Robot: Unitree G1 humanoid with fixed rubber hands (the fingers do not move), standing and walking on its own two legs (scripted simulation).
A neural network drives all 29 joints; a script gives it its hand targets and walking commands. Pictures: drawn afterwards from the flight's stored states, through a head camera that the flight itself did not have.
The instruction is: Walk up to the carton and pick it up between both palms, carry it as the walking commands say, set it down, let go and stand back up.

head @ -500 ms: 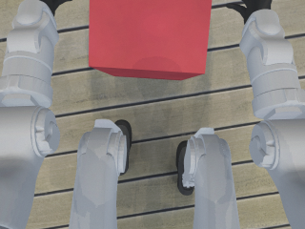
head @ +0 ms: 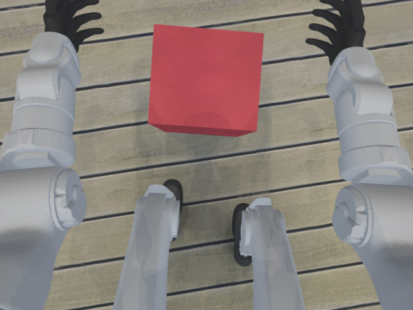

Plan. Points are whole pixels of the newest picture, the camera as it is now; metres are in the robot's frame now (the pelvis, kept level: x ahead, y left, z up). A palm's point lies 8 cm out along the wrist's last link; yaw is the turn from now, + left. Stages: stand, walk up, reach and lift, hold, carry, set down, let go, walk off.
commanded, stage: set down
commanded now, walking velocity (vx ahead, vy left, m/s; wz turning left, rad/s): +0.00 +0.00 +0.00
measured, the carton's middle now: (204, 92) +0.53 +0.05 -0.40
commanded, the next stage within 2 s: let go in 0.48 s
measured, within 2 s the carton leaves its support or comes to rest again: neither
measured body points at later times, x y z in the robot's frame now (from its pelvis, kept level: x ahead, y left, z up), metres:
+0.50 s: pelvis +0.02 +0.00 +0.12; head +0.32 +0.04 +0.45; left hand +0.53 +0.27 +0.02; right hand +0.55 -0.15 +0.02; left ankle +0.12 +0.12 -0.51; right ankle +0.06 -0.13 -0.51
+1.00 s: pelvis +0.08 +0.00 +0.19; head +0.25 +0.02 +0.61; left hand +0.38 +0.27 +0.10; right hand +0.42 -0.20 +0.10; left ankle +0.12 +0.12 -0.51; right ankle +0.06 -0.13 -0.51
